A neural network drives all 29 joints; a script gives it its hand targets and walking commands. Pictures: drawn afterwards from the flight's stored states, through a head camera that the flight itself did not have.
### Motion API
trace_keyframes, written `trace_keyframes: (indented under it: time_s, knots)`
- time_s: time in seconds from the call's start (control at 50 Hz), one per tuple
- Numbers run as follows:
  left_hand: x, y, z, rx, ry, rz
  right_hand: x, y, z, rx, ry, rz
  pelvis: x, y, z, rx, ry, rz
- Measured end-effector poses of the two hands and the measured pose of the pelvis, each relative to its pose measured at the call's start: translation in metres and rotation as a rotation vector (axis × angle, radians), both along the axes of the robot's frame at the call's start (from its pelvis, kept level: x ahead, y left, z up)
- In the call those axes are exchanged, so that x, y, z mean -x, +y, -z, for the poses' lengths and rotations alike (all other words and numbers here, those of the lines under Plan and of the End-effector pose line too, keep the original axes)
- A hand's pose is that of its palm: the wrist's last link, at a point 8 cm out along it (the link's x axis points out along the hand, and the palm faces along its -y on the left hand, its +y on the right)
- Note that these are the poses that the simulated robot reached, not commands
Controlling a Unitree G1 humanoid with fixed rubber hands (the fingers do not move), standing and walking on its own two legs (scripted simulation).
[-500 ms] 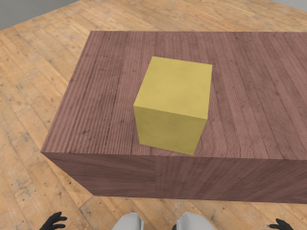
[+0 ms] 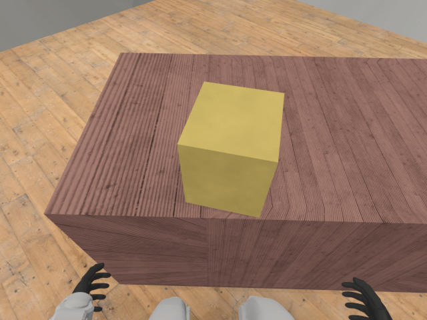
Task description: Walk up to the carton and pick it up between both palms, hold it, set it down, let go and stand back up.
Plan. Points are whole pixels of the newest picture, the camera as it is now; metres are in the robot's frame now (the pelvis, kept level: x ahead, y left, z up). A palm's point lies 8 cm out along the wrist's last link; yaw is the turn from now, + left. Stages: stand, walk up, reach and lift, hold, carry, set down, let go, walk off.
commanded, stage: reach and lift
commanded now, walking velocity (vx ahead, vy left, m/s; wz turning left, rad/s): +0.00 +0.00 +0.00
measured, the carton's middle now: (232, 150) +0.45 -0.02 +0.03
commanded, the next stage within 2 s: none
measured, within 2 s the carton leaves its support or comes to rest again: neither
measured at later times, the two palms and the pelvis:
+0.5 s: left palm (66, 294) +0.17 +0.29 -0.04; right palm out of the picture +0.11 -0.23 -0.03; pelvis -0.01 +0.01 +0.04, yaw +1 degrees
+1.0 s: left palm (79, 266) +0.20 +0.26 +0.01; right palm (347, 306) +0.14 -0.19 +0.01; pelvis +0.01 +0.03 +0.05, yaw -2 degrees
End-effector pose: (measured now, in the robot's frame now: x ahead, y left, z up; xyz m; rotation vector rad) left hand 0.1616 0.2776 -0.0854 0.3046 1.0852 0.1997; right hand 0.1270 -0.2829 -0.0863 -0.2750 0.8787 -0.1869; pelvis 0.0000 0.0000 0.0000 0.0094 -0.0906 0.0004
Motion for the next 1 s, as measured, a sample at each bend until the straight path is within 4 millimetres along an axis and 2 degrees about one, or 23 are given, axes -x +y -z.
trace_keyframes:
  time_s: [0.08,0.2,0.3,0.4,0.52,0.6,0.72,0.8,0.9,1.0]
  knots:
    - [-0.018,-0.017,-0.011,0.041,-0.063,0.024,-0.011,0.011,-0.014,-0.014,-0.041,0.001,0.001,-0.006,-0.009,-0.007,0.022,0.0]
    - [-0.01,-0.009,-0.018,0.047,-0.048,-0.014,-0.015,0.016,-0.031,0.005,-0.068,0.011,0.003,-0.007,-0.021,-0.01,0.055,-0.003]
    - [0.001,0.005,-0.027,0.018,-0.062,-0.013,-0.009,0.021,-0.038,0.01,-0.075,0.012,0.004,-0.004,-0.027,-0.012,0.059,-0.01]
    - [0.003,0.01,-0.037,0.024,-0.127,0.004,0.002,0.033,-0.048,0.003,-0.115,0.017,0.005,0.002,-0.033,-0.009,0.045,-0.014]
    - [-0.006,0.008,-0.05,0.074,-0.219,0.036,0.015,0.053,-0.061,-0.002,-0.16,0.033,0.006,0.012,-0.036,-0.005,0.026,-0.02]
    - [-0.017,0.002,-0.059,0.11,-0.282,0.087,0.018,0.066,-0.071,-0.001,-0.193,0.04,0.006,0.02,-0.038,0.002,0.015,-0.019]
    - [-0.029,-0.004,-0.065,0.145,-0.329,0.132,0.009,0.078,-0.087,0.012,-0.249,0.044,0.005,0.033,-0.04,0.013,0.009,-0.003]
    - [-0.03,-0.011,-0.071,0.155,-0.352,0.139,0.001,0.078,-0.095,0.006,-0.273,0.043,0.0,0.036,-0.045,0.016,0.018,0.018]
    - [-0.033,-0.019,-0.083,0.158,-0.398,0.143,-0.007,0.079,-0.093,-0.033,-0.296,0.045,-0.004,0.034,-0.049,0.002,0.047,0.028]
    - [-0.038,-0.022,-0.093,0.186,-0.472,0.153,-0.012,0.095,-0.093,-0.078,-0.33,0.032,-0.008,0.028,-0.05,-0.004,0.055,0.029]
